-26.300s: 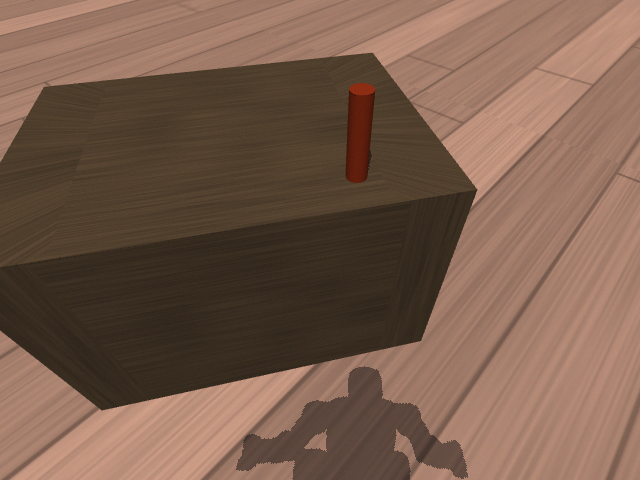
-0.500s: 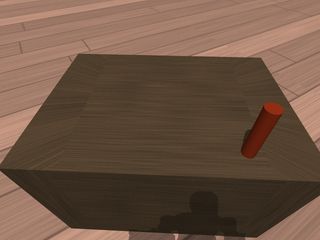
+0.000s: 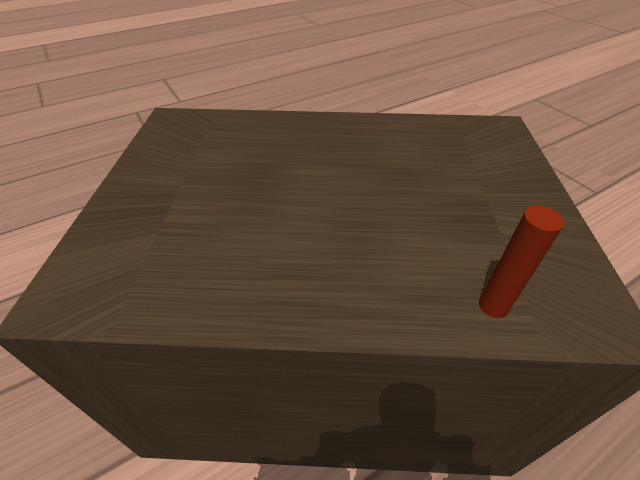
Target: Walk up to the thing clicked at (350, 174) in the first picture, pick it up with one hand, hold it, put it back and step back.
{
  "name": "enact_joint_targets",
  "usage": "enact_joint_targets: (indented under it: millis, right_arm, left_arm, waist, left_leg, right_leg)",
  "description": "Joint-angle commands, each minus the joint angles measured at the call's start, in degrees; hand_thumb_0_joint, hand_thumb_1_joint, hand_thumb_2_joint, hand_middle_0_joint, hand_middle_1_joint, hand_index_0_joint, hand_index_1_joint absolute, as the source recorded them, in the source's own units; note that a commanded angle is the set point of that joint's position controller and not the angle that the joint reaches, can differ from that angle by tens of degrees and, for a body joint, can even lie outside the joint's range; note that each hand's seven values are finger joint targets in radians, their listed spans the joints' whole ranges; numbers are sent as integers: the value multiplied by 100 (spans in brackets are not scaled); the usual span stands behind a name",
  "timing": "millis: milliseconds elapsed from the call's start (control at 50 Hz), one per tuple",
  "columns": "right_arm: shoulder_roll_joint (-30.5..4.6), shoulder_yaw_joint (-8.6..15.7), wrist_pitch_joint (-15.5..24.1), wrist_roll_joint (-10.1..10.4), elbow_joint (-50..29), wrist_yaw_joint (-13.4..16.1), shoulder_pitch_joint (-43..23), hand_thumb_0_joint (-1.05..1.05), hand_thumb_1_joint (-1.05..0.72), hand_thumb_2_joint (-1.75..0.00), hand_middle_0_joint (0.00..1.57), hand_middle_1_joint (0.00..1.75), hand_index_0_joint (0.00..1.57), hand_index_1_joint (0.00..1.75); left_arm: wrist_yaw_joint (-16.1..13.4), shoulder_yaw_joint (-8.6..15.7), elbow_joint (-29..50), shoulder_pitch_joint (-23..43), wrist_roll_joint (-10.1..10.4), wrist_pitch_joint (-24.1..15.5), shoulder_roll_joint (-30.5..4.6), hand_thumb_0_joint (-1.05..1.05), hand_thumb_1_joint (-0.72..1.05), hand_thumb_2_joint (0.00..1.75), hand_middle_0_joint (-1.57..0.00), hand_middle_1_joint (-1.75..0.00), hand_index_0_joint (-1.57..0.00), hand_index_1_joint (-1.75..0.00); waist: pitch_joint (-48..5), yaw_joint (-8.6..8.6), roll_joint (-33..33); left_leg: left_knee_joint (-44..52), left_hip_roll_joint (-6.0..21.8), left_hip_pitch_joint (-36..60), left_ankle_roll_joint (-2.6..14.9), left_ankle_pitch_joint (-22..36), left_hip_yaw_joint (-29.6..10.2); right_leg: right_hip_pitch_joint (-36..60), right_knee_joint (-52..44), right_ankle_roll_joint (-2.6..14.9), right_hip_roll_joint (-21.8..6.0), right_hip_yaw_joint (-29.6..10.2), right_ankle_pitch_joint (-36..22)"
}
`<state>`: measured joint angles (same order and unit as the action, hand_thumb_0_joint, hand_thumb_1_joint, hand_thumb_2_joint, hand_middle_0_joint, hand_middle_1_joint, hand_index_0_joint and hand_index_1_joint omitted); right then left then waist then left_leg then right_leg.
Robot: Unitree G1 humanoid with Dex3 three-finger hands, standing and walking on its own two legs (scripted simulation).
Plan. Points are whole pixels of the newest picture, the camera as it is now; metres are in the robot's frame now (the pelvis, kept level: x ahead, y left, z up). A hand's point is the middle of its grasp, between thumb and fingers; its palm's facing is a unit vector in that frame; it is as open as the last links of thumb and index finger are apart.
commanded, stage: stand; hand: right
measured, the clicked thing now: (515, 267) +0.43 -0.27 +0.02
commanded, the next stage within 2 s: none
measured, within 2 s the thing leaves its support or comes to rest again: neither
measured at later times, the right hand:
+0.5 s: hand out of the picture +0.06 -0.25 -0.16, palm faces -0.03 +0.94 -0.35, open 7.4 cm
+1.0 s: hand out of the picture +0.07 -0.26 -0.16, palm faces -0.03 +0.94 -0.35, open 7.4 cm
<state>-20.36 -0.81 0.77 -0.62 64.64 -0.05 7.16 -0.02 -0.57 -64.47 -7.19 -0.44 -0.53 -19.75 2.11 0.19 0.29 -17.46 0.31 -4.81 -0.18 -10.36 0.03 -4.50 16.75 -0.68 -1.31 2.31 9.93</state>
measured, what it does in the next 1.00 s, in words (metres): stands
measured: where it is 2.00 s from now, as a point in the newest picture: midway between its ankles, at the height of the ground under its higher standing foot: outside the picture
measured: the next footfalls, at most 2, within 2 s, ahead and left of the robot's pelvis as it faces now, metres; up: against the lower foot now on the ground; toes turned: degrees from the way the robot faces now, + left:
none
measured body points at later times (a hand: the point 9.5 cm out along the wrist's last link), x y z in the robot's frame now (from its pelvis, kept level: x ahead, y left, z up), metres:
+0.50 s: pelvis +0.00 +0.00 +0.00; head +0.00 +0.00 +0.45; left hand +0.07 +0.30 -0.14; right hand +0.06 -0.30 -0.13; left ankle -0.01 +0.12 -0.75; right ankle -0.01 -0.12 -0.75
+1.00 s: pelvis +0.00 +0.00 +0.00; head +0.01 +0.00 +0.45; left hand +0.07 +0.30 -0.13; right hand +0.07 -0.30 -0.13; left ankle -0.01 +0.12 -0.75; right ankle -0.01 -0.12 -0.75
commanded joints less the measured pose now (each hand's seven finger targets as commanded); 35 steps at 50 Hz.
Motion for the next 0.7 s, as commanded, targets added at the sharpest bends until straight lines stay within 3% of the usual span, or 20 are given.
enact_joint_targets:
  millis: [0,100,160,320,480,680]
  right_arm:
    - [-1207,254,117,-12,-292,97,-155,0,-56,-90,20,30,20,30]
    - [-1177,244,121,-9,-282,85,-150,0,-90,-90,20,30,20,30]
    - [-1214,254,123,2,-282,85,-172,0,-90,-90,20,30,20,30]
    - [-1187,261,116,3,-306,89,-189,0,-90,-90,20,30,20,30]
    - [-1192,247,96,3,-270,85,-140,0,-90,-90,20,30,20,30]
    - [-1182,255,109,6,-307,87,-185,0,-90,-90,20,30,20,30]
  left_arm:
    - [-61,244,296,204,-17,-85,-1211,0,90,90,-20,-30,-20,-30]
    - [-52,256,278,203,-19,-93,-1224,0,90,90,-20,-30,-20,-30]
    - [-46,254,275,164,-20,-90,-1190,0,90,90,-20,-30,-20,-30]
    - [-61,253,290,165,-24,-108,-1221,0,90,90,-20,-30,-20,-30]
    - [-51,260,253,123,-12,-90,-1193,0,90,90,-20,-30,-20,-30]
    - [-65,264,304,152,-16,-108,-1236,0,90,90,-20,-30,-20,-30]
  waist:
    - [-248,-22,-70]
    - [-228,-19,-52]
    - [-237,-43,-66]
    - [-328,-22,54]
    - [-114,-34,-86]
    - [-365,-30,21]
  left_leg:
    - [316,705,-171,111,869,-524]
    - [335,705,-151,124,808,-531]
    - [358,699,-93,129,679,-540]
    - [266,733,14,128,1036,-536]
    - [376,683,-179,116,547,-538]
    - [264,737,0,124,1125,-542]
  right_leg:
    - [34,-232,174,-657,-545,-632]
    - [38,-229,175,-668,-555,-642]
    - [-53,-266,167,-648,-556,-516]
    - [26,-220,189,-668,-532,-794]
    - [-89,-303,158,-637,-553,-365]
    - [64,-179,187,-658,-515,-887]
